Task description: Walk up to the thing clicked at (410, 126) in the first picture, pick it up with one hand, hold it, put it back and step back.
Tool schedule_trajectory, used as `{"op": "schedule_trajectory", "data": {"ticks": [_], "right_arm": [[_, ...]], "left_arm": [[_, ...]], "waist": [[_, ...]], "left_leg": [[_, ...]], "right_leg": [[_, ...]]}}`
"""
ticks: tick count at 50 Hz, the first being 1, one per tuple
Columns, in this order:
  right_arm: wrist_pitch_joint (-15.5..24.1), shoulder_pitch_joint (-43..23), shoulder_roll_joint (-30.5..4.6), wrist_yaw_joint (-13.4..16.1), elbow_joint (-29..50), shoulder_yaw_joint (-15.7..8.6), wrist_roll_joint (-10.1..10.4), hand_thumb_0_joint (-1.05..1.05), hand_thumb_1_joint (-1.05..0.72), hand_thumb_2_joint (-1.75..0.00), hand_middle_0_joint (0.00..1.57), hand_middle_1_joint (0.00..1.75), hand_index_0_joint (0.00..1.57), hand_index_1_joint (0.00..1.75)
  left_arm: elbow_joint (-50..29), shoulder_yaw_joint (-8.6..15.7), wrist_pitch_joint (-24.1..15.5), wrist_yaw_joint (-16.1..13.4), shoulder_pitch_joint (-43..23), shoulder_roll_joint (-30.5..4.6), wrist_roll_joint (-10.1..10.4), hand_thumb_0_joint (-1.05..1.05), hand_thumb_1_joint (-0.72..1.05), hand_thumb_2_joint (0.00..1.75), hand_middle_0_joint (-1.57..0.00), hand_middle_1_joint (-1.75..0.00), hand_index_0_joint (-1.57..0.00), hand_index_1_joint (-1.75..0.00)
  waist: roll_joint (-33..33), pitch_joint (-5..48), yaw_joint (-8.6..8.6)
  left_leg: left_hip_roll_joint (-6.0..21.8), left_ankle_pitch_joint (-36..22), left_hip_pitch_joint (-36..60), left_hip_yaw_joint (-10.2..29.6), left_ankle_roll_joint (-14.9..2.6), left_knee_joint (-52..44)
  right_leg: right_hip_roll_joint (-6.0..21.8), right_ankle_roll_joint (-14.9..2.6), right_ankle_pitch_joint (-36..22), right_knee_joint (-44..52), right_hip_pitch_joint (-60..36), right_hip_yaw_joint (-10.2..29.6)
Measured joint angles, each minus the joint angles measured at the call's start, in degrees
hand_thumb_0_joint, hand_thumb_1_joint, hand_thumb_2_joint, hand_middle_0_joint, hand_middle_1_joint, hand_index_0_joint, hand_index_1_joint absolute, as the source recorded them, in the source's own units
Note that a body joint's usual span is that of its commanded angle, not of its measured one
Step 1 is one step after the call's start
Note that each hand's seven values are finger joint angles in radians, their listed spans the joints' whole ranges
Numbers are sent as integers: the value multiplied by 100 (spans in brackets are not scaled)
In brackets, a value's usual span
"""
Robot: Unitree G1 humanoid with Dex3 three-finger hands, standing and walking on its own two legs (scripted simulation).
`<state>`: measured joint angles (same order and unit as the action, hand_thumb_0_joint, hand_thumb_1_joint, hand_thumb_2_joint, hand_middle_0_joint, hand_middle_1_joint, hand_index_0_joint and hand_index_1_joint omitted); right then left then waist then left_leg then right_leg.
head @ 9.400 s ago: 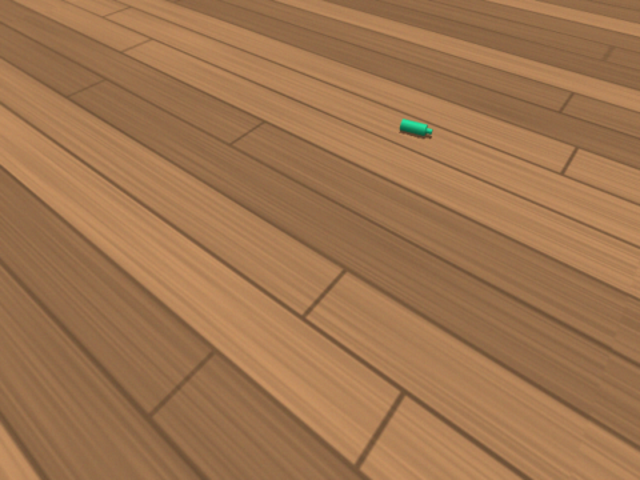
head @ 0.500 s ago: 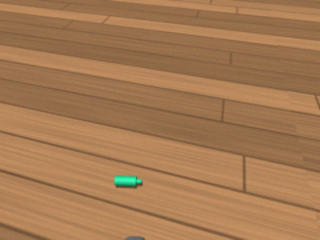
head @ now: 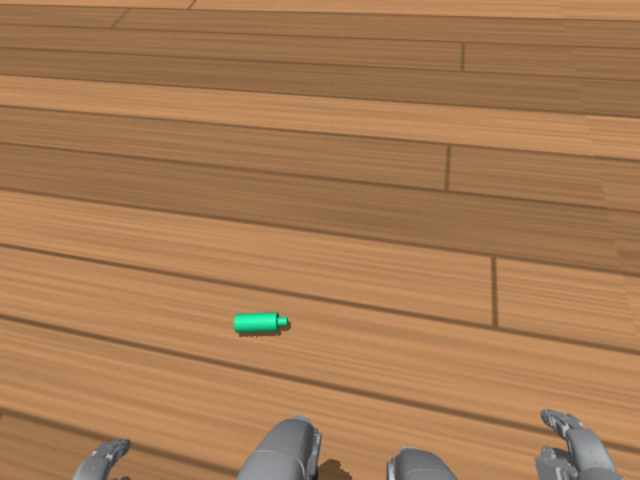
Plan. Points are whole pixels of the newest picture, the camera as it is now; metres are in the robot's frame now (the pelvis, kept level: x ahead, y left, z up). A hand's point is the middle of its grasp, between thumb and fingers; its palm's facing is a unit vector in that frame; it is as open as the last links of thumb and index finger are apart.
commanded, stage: walk up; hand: left
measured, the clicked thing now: (262, 322) +0.59 +0.29 -0.71
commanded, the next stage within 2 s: stand in 0.34 s
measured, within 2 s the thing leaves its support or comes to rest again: neither
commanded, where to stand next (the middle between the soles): +0.11 +0.01 m, yaw +2 degrees
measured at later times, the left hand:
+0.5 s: hand out of the picture +0.05 +0.31 -0.13, palm faces +0.06 -0.94 -0.33, open 7.4 cm
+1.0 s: hand out of the picture +0.11 +0.28 -0.11, palm faces +0.04 -0.93 -0.36, open 7.3 cm
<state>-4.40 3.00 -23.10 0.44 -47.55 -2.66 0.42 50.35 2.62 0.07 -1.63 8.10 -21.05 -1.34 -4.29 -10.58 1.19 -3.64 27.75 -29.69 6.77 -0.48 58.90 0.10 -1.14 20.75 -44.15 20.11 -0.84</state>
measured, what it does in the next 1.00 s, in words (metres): steps on the spot: left foot, then right foot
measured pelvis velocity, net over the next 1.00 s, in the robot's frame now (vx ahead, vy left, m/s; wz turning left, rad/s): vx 0.04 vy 0.02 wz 0.07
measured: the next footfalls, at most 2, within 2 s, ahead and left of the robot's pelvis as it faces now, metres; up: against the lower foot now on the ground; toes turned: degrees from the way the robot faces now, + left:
left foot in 0.30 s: +0.04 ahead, +0.14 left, +0.00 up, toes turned +5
right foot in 0.58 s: +0.13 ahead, -0.10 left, +0.00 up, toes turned +5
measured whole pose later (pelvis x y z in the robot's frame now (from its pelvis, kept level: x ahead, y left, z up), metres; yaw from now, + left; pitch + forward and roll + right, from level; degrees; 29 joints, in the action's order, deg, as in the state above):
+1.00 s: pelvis +0.04 +0.02 +0.04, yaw +4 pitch -3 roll +1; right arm 0.6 4.7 -19.8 -0.9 -63.2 -0.4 -0.1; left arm 62.3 -1.0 -1.4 0.0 5.2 -20.5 -0.1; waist -0.1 -4.3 0.0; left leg -0.2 13.6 -2.8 -1.3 0.2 19.8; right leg 1.5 1.1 8.1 -22.2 10.8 1.6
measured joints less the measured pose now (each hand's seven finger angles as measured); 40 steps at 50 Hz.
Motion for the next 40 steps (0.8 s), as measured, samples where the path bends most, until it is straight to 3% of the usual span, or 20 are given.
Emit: {"op": "schedule_trajectory", "data": {"ticks": [2,4,9,13,14,16,18,21,26,28,30,33,40], "right_arm": [[47,160,-32,-11,-96,-21,22,0,-91,-90,21,30,21,30],[151,460,-38,-108,-240,-36,-22,0,-91,-90,21,30,20,30],[263,1291,-69,-343,-593,-38,-154,1,-91,-90,21,30,21,30],[408,1592,-135,-383,-666,-87,-182,1,-91,-90,21,30,21,30],[488,1656,-148,-375,-632,-112,-177,1,-91,-90,21,30,21,30],[674,1759,-131,-293,-526,-180,-230,1,-91,-90,21,30,21,30],[758,1859,-93,-185,-449,-181,-268,1,-91,-90,21,30,21,30],[630,1770,78,-53,-525,-101,-209,1,-91,-90,21,30,21,30],[576,1389,208,-62,-615,39,-142,1,-90,-90,21,30,21,30],[559,1198,243,-81,-635,81,-110,1,-90,-90,21,30,21,30],[540,961,284,-80,-679,121,-72,1,-90,-90,21,30,21,30],[535,700,381,-87,-755,183,-49,1,-90,-90,21,30,21,30],[547,356,444,-129,-1108,268,-60,1,-90,-90,21,30,21,30]], "left_arm": [[14,-4,-23,7,22,78,-32,0,91,90,-21,-30,-20,-30],[-12,23,-62,79,121,123,-107,0,91,90,-21,-30,-20,-30],[-253,91,-224,296,586,34,-148,0,90,90,-21,-30,-21,-30],[-278,128,-163,381,934,-144,-119,0,90,90,-21,-30,-21,-31],[-259,130,-106,403,1009,-207,-113,0,90,90,-21,-30,-21,-31],[-188,149,43,407,1112,-332,-96,0,90,90,-21,-30,-21,-31],[-9,160,187,342,1105,-358,-30,0,90,90,-21,-30,-20,-30],[117,146,144,243,953,-371,124,1,91,90,-20,-30,-20,-30],[293,15,33,283,726,-197,110,0,91,90,-20,-30,-20,-30],[383,-67,8,282,653,-132,97,0,91,90,-20,-30,-20,-30],[502,-134,-41,251,540,-57,57,0,91,90,-20,-30,-20,-30],[665,-262,-74,258,369,37,72,0,91,90,-20,-30,-20,-30],[862,-375,-157,221,-32,113,130,0,91,90,-21,-30,-20,-30]], "waist": [[-34,15,31],[-30,150,41],[258,534,80],[408,642,81],[448,667,55],[636,666,-10],[708,725,-139],[850,646,-149],[794,600,-114],[750,618,-107],[672,590,-88],[582,625,-119],[442,654,-72]], "left_leg": [[-147,-99,-7,121,23,615],[-64,-222,216,3,68,558],[74,77,923,-385,148,-529],[266,-26,1396,-650,15,-1850],[294,-316,1586,-735,-30,-2354],[198,-1124,1766,-852,-92,-2743],[188,-1074,1765,-842,-145,-2638],[218,-1171,2026,-861,-146,-2933],[299,-1152,2204,-910,-132,-3047],[302,-1027,2167,-934,-112,-2886],[330,-913,2144,-958,-77,-2734],[307,-1015,2274,-943,-62,-2998],[302,-1201,2506,-878,-20,-3460]], "right_leg": [[59,-2,-149,175,-26,1],[115,-57,-235,396,-94,-48],[334,-198,-395,900,-344,-122],[408,-96,-516,1189,-535,-202],[416,-88,-446,1120,-528,-204],[429,-138,263,370,-281,31],[160,-135,527,-551,116,400],[-44,-72,264,-678,347,695],[113,49,-175,541,-30,438],[147,36,-636,1252,-406,378],[128,212,-1204,1566,-576,404],[156,316,-1122,1620,-621,391],[169,298,-1176,1922,-807,321]]}}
